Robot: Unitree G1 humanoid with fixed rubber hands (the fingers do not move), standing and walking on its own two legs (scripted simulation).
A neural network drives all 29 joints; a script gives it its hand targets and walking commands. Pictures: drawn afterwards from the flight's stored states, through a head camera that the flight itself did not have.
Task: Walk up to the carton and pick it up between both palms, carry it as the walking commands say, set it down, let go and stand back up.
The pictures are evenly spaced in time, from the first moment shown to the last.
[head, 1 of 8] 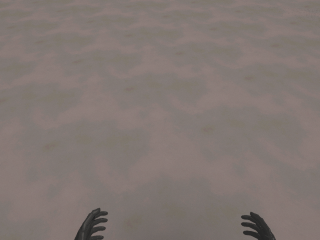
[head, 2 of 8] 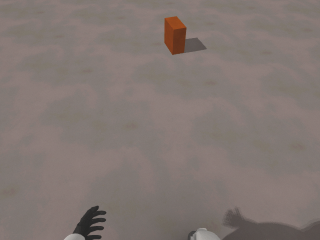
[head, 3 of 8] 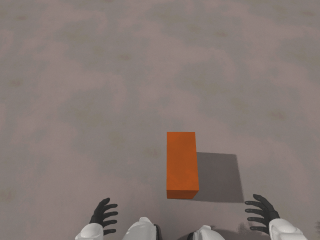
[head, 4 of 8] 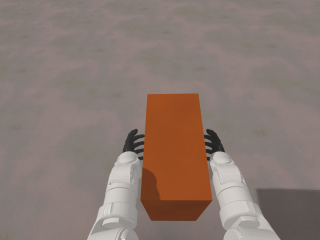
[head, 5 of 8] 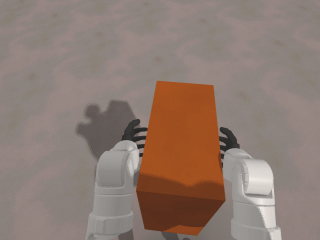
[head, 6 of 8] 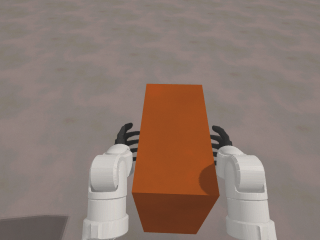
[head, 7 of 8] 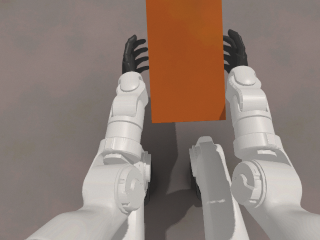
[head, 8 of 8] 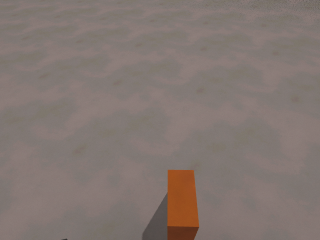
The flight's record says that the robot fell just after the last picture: no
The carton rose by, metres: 0.66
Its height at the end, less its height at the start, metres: +0.00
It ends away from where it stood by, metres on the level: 1.12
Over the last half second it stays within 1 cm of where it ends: yes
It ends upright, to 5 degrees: yes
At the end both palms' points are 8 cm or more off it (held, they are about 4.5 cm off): yes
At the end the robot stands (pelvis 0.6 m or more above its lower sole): yes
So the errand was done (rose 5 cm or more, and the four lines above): yes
